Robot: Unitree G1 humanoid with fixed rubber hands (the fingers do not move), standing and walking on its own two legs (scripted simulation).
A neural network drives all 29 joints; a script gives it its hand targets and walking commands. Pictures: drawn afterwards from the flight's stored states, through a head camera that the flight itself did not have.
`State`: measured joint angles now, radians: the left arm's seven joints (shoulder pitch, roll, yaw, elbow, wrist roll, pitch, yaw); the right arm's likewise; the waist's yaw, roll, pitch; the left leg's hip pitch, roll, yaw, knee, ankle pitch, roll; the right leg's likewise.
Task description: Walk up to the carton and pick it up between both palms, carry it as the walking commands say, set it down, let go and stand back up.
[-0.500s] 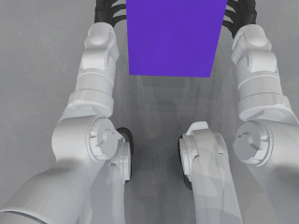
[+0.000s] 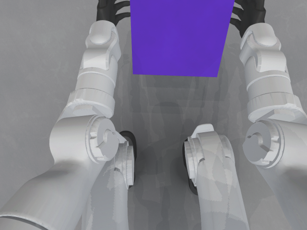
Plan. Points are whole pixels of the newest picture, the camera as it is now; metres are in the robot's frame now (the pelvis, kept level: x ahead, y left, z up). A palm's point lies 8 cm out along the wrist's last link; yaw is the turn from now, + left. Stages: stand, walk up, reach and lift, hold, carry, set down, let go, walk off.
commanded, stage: set down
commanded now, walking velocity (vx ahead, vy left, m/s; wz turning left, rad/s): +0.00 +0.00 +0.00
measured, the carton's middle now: (174, 27) +0.56 -0.04 -0.23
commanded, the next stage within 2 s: none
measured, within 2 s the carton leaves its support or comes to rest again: rests again in 0.84 s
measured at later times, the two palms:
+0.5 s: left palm (99, 43) +0.51 +0.14 -0.19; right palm (237, 55) +0.48 -0.19 -0.20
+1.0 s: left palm (88, 41) +0.52 +0.17 -0.17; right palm (258, 46) +0.49 -0.22 -0.17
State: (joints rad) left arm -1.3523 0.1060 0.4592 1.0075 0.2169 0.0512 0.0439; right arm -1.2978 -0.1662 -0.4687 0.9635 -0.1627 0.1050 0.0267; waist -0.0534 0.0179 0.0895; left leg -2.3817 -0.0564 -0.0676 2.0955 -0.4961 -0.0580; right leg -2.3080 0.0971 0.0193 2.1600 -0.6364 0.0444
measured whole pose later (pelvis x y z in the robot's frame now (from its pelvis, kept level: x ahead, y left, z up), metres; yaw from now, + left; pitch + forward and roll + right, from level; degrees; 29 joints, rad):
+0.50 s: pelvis +0.00 +0.00 +0.00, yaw +1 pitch +42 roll +0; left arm -1.34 0.27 0.09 1.16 -0.12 -0.02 0.14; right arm -1.21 -0.25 -0.18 1.08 0.10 -0.03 -0.09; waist -0.04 0.03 0.22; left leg -2.33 -0.06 -0.06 2.09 -0.50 -0.07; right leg -2.27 0.09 0.03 2.17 -0.64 0.04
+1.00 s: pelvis +0.00 +0.00 +0.00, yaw +1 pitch +41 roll +0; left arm -1.26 0.35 0.08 1.05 -0.20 0.01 0.11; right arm -1.19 -0.34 -0.14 0.99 0.19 -0.01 -0.07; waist -0.06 0.02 0.22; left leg -2.33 -0.06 -0.06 2.11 -0.50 -0.07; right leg -2.26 0.09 0.03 2.19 -0.64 0.04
